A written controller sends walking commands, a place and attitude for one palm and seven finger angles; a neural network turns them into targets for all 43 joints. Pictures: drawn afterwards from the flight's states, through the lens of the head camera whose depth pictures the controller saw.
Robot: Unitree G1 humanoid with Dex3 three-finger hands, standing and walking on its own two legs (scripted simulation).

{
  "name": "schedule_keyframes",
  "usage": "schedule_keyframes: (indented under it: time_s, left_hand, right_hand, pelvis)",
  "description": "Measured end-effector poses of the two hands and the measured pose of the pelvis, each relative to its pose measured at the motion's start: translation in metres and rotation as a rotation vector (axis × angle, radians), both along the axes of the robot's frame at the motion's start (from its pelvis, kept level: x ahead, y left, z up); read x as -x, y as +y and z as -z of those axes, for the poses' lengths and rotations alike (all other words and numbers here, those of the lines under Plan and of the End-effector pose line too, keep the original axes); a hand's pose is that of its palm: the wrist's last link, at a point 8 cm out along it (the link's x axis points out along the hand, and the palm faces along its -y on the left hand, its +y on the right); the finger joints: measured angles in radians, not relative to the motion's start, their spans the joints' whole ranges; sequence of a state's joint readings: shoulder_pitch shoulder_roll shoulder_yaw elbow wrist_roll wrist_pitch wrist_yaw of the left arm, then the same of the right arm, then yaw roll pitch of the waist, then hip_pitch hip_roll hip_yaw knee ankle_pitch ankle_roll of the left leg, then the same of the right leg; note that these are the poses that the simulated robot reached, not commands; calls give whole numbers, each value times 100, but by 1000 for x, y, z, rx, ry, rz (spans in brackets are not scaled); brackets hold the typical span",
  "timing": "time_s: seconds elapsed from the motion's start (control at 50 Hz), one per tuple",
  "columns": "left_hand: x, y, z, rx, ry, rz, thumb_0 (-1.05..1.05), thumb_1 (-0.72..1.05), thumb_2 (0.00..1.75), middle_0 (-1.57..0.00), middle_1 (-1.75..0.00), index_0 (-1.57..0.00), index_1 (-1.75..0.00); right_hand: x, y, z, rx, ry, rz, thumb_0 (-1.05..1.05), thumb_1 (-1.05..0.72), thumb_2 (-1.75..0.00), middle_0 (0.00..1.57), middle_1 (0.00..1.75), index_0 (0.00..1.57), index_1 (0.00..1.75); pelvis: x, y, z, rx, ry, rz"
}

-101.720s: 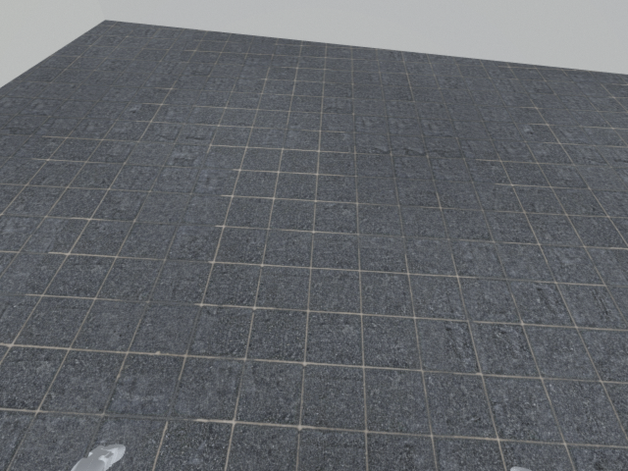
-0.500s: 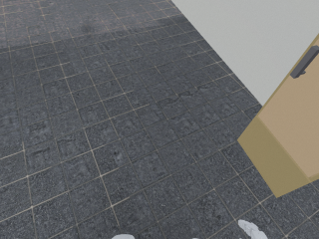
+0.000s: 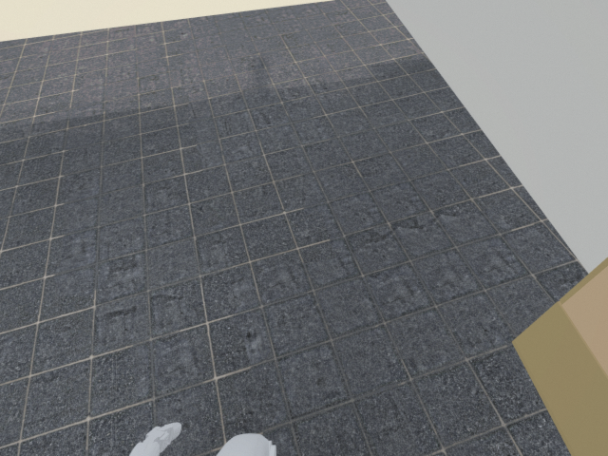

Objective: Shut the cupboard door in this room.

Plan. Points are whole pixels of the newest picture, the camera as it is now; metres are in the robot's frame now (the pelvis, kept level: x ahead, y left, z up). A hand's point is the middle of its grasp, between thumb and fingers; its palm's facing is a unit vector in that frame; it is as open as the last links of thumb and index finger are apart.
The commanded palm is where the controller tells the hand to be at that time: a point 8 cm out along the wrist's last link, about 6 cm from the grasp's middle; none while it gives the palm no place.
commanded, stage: walk to a spot facing it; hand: left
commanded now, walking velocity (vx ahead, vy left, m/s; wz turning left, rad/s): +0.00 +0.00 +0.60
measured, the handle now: out of the picture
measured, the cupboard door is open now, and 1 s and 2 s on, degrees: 0 0 0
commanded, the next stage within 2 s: turn to face it in 0.32 s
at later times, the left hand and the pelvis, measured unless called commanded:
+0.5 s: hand out of the picture +0.12 +0.26 -0.18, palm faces +0.31 -0.92 -0.23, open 7.4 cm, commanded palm none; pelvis +0.11 +0.04 +0.00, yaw +16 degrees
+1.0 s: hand (187, 423) +0.19 +0.20 -0.17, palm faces +0.12 -0.97 -0.22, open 7.4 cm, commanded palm none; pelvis +0.17 +0.01 +0.00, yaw +3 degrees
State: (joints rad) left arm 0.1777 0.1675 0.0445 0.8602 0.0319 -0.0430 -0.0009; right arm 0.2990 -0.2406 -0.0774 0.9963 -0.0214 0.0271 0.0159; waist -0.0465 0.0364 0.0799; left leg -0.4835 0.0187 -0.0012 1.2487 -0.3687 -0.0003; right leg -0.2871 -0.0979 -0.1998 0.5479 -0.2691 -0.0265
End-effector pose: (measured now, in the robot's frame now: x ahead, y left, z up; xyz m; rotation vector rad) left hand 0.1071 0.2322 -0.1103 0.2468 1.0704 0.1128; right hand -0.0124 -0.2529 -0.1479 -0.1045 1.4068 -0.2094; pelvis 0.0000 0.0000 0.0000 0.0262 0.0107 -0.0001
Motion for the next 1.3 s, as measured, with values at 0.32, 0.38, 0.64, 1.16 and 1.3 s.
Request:
schedule_keyframes:
  time_s: [0.32, 0.38, 0.64, 1.16, 1.3]
  left_hand:
    - [69, 27, 52, 76, 284, -349, 0, 92, 90, -20, -30, -20, -30]
    - [61, 43, 59, 74, 301, -380, 1, 91, 90, -20, -29, -20, -30]
    - [-26, 71, 23, 53, 124, -368, 0, 91, 90, -19, -29, -19, -30]
    - [-95, 43, 28, 34, 237, -132, 0, 91, 90, -20, -30, -20, -30]
    - [-139, 82, 41, 22, 200, -36, 1, 91, 90, -20, -29, -20, -30]
  right_hand:
    - [-281, 54, -19, 42, -294, -409, 1, -91, -90, 20, 30, 20, 30]
    - [-305, 71, -22, 56, -335, -450, 1, -91, -90, 20, 30, 20, 30]
    - [-297, 94, -37, 40, -252, -418, 1, -90, -90, 20, 30, 21, 30]
    - [-271, 30, -25, 93, -200, -78, 1, -91, -90, 20, 30, 20, 30]
    - [-267, 57, -33, 130, -300, -38, 1, -90, -90, 20, 30, 20, 30]
  pelvis:
    - [-93, 21, 20, 45, -3, -210]
    - [-101, 30, 22, 47, -8, -239]
    - [-138, 41, -7, 61, -5, -257]
    - [-174, 31, -1, 24, -2, 34]
    - [-173, 57, 8, 38, -16, 139]
